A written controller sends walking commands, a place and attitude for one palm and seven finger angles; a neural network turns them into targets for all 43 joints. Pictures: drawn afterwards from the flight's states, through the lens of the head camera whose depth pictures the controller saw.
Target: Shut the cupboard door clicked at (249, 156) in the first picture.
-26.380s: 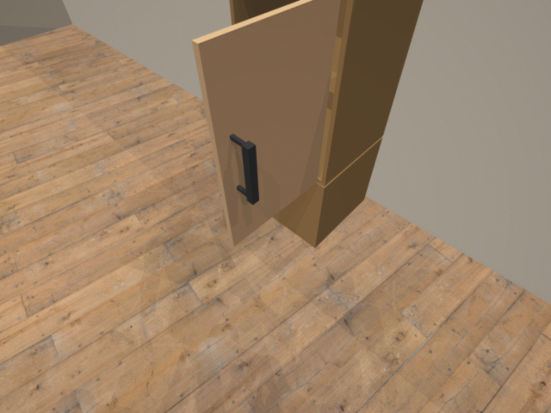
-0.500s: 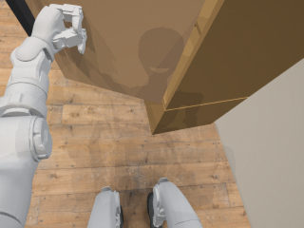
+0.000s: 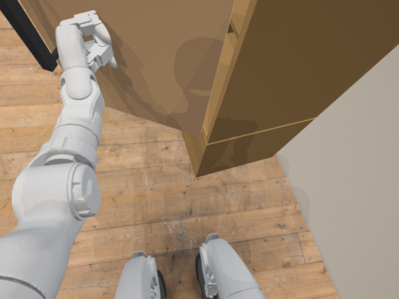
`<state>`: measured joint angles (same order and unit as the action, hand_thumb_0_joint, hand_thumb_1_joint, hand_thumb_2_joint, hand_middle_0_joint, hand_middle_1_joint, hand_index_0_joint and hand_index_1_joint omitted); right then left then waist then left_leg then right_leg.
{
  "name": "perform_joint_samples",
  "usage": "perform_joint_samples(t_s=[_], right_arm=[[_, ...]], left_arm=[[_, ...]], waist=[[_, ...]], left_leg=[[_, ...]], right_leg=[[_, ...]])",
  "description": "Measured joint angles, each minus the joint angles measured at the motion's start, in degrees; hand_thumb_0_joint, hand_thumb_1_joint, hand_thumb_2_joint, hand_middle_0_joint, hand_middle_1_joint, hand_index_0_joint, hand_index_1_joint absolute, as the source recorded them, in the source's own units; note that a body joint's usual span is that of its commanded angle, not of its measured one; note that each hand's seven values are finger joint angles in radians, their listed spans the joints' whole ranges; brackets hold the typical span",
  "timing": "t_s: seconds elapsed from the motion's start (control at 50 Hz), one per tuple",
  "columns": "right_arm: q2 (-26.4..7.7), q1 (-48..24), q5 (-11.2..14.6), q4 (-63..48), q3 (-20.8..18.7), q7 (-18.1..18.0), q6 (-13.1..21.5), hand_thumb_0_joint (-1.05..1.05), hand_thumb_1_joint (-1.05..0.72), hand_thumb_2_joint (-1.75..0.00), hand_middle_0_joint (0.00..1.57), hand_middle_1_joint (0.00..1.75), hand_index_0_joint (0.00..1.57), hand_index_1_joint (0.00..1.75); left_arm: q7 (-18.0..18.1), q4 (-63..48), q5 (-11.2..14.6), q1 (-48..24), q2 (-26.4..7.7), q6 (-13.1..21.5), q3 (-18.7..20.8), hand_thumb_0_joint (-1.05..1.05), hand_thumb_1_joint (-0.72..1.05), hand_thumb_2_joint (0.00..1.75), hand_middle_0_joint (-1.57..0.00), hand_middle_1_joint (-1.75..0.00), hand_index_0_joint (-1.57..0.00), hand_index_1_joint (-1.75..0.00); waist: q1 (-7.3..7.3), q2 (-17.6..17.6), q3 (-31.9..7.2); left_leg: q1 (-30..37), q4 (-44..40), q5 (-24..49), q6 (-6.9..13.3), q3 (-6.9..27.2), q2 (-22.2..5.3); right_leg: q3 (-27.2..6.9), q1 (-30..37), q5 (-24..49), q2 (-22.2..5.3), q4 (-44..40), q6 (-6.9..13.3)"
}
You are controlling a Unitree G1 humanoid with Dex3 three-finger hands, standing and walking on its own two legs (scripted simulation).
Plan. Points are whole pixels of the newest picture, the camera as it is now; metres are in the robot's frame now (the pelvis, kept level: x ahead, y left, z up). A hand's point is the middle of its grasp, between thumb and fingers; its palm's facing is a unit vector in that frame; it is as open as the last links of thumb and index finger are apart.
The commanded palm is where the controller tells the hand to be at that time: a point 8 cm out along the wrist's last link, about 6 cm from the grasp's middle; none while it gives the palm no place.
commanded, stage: pull the fist back off the door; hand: left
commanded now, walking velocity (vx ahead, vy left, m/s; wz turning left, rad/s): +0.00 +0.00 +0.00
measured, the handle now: (34, 25) +0.64 +0.21 +0.07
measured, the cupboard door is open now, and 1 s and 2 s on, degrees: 56 56 56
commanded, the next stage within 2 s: draw the hand back to the body in 0.54 s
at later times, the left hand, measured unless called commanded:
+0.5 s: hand (111, 88) +0.49 +0.08 +0.08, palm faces +0.08 -1.00 +0.01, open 3.2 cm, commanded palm +0.46 +0.13 +0.08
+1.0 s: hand (55, 111) +0.41 +0.14 +0.14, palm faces +0.12 -0.99 -0.03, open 3.1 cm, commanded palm +0.37 +0.18 +0.14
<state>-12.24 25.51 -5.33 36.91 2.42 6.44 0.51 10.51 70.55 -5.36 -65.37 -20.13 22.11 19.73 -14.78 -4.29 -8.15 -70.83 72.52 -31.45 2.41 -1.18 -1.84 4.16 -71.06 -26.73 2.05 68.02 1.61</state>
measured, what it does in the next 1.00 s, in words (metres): rises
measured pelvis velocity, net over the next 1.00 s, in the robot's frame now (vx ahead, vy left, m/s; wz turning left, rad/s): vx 0.02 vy -0.02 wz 0.03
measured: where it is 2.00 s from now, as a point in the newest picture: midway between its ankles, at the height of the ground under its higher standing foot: outside the picture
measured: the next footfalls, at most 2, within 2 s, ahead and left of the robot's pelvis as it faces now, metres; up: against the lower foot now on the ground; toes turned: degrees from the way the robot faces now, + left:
none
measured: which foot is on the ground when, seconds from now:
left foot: down 0.00-1.00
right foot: down 0.00-1.00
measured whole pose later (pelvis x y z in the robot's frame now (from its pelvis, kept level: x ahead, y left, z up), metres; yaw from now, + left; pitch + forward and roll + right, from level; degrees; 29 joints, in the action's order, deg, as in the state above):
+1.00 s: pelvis +0.02 -0.02 +0.07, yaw +2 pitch +13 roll +0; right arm -14.1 21.0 1.7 34.0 0.2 0.2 -2.4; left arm 1.2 34.2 8.5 -20.1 -10.3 22.3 8.2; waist -3.2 -2.1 -6.8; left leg -38.8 51.0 -25.6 1.0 -2.1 -0.6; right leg 2.6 -40.6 -23.0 1.7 50.1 2.5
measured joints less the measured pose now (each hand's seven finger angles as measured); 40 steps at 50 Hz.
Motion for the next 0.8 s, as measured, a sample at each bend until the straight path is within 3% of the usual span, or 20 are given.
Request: perform_joint_samples(t_s=[0.08,0.16,0.26,0.38,0.5,0.62,0.72,0.8], right_arm=[[-0.2,1.3,1.0,-0.3,0.0,-0.7,-1.1,0.00,-0.90,-0.90,0.20,0.30,0.20,0.30],[-0.9,2.1,1.4,-0.6,-0.5,-1.0,-1.2,0.00,-0.90,-0.90,0.20,0.30,0.20,0.30],[-2.2,1.3,1.8,-0.2,-2.1,-0.9,-1.4,0.00,-0.90,-0.90,0.20,0.30,0.20,0.30],[-3.6,-2.3,2.3,-0.2,-4.0,-1.6,-2.0,0.00,-0.90,-0.90,0.20,0.30,0.20,0.30],[-3.5,-6.8,2.2,-0.8,-4.6,-2.2,-1.9,0.00,-0.91,-0.90,0.20,0.30,0.19,0.30],[-1.7,-9.6,2.3,-1.2,-3.3,-2.7,-2.3,0.00,-0.91,-0.90,0.20,0.30,0.19,0.30],[-0.4,-9.2,2.7,-1.3,-2.3,-3.0,-2.6,0.00,-0.90,-0.90,0.20,0.30,0.20,0.30],[-0.2,-7.3,3.5,-1.7,-2.2,-3.4,-3.1,0.00,-0.90,-0.90,0.20,0.30,0.20,0.30]], left_arm=[[-2.1,0.7,2.4,3.2,0.4,0.4,2.2,0.02,0.90,0.91,-1.30,-1.50,-1.30,-1.50],[-2.9,-0.1,4.2,6.9,1.2,2.5,1.7,0.02,0.90,0.91,-1.30,-1.50,-1.30,-1.50],[-4.1,-3.2,5.8,12.0,3.6,6.0,-2.8,0.02,0.90,0.90,-1.30,-1.50,-1.30,-1.50],[-4.3,-7.9,7.7,18.1,8.9,7.5,-7.5,0.02,0.91,0.90,-1.30,-1.50,-1.30,-1.50],[-1.3,-12.2,6.3,22.1,12.7,9.8,-10.1,0.02,0.90,0.90,-1.30,-1.50,-1.30,-1.50],[0.3,-9.5,4.4,19.9,11.9,9.3,-9.8,0.02,0.90,0.90,-1.30,-1.50,-1.30,-1.50],[-1.1,-8.6,6.1,19.1,10.8,8.1,-8.6,0.02,0.90,0.90,-1.30,-1.50,-1.30,-1.50],[-3.6,-16.6,8.2,25.5,10.8,7.3,-7.6,0.02,0.90,0.90,-1.30,-1.50,-1.30,-1.50]], waist=[[0.46,0.0,-0.1],[1.73,0.6,-0.3],[3.87,1.7,-0.4],[5.82,2.6,-0.2],[6.83,2.6,-0.4],[7.18,2.5,-0.3],[7.65,2.5,-0.2],[8.61,2.3,-0.1]], left_leg=[[4.4,-3.2,0.5,-0.1,-0.7,-0.2],[8.1,-5.8,1.1,-0.3,-1.0,-0.1],[10.4,-7.0,1.3,-0.6,-0.5,0.4],[11.7,-7.2,1.2,-0.7,0.2,1.0],[13.1,-7.1,0.9,-0.7,-0.2,1.3],[14.0,-7.4,1.1,-0.8,-0.5,1.6],[14.3,-8.2,1.8,-1.0,-0.6,1.6],[17.0,-10.3,2.2,-1.2,-1.3,1.2]], right_leg=[[-0.8,3.9,0.5,0.4,-2.6,0.1],[-1.1,7.3,0.8,0.4,-4.8,0.3],[-0.7,9.7,0.6,0.0,-5.7,0.5],[-0.1,11.4,0.0,-0.6,-5.7,0.5],[-0.5,12.4,-0.6,-0.9,-5.0,0.4],[-0.8,12.8,-0.7,-1.2,-4.5,0.5],[-0.9,13.0,-0.3,-1.2,-4.9,0.8],[-1.7,15.2,0.4,-0.7,-6.7,0.9]])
